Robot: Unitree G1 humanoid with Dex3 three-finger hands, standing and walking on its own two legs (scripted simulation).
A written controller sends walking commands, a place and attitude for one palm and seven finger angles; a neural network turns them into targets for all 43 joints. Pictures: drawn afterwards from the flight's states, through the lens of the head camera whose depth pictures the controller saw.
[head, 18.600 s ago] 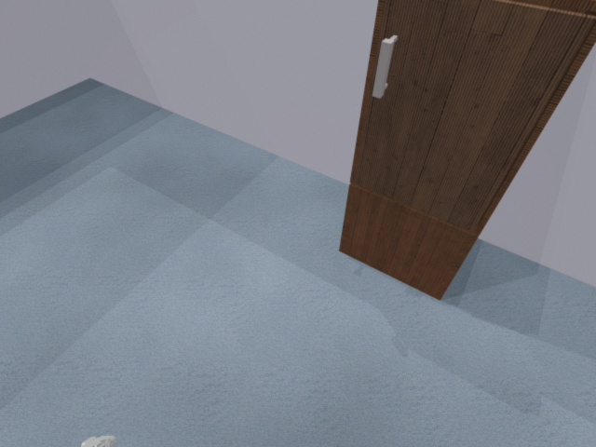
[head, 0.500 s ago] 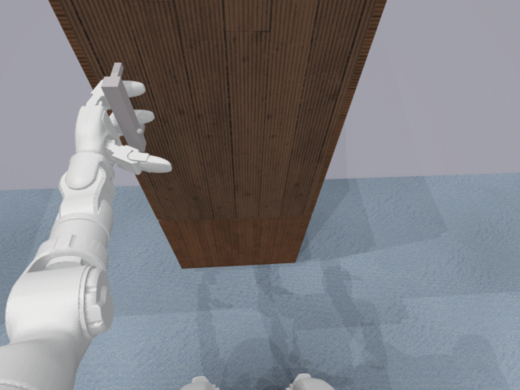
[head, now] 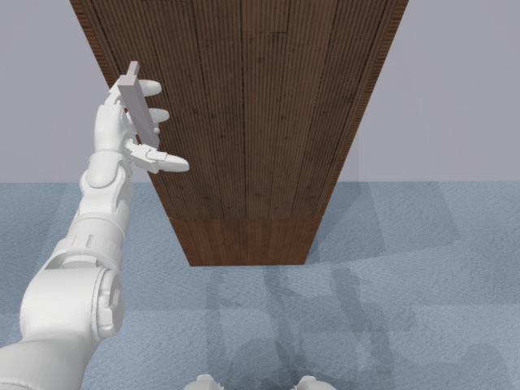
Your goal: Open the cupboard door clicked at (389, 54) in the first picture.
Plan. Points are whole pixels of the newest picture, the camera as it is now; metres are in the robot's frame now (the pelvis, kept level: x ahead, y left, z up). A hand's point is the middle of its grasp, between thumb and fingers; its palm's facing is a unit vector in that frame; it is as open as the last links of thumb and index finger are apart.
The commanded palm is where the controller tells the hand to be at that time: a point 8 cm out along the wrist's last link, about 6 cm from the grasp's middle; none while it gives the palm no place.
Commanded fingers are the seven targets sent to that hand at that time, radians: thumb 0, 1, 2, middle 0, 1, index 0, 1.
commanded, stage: slide the fingers in behind the handle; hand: left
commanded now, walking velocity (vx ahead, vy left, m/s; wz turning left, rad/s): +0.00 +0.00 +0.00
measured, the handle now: (143, 107) +0.53 +0.18 +0.11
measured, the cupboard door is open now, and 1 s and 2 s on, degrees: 0 1 34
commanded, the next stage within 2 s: close the thumb around the handle in 0.14 s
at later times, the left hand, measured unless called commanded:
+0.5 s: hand (156, 130) +0.48 +0.15 +0.11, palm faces +0.02 -1.00 +0.00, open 12.1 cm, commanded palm +0.45 +0.18 +0.11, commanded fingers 0.00 0.28 0.64 -0.36 -1.28 -0.36 -1.28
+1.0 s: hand (155, 133) +0.48 +0.15 +0.11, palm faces +0.02 -1.00 +0.00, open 5.7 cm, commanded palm +0.45 +0.18 +0.11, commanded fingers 0.00 0.90 0.90 -0.40 -1.35 -0.40 -1.35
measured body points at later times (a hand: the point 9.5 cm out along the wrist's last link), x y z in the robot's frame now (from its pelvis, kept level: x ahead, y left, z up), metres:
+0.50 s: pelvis +0.00 +0.00 +0.00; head +0.08 +0.00 +0.44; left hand +0.47 +0.21 +0.11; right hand +0.04 -0.26 -0.12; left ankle +0.01 +0.12 -0.70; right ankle -0.01 -0.11 -0.70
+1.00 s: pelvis +0.00 +0.00 +0.00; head +0.08 +0.00 +0.45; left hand +0.47 +0.21 +0.11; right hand +0.04 -0.26 -0.12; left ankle +0.01 +0.12 -0.70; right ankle -0.01 -0.11 -0.70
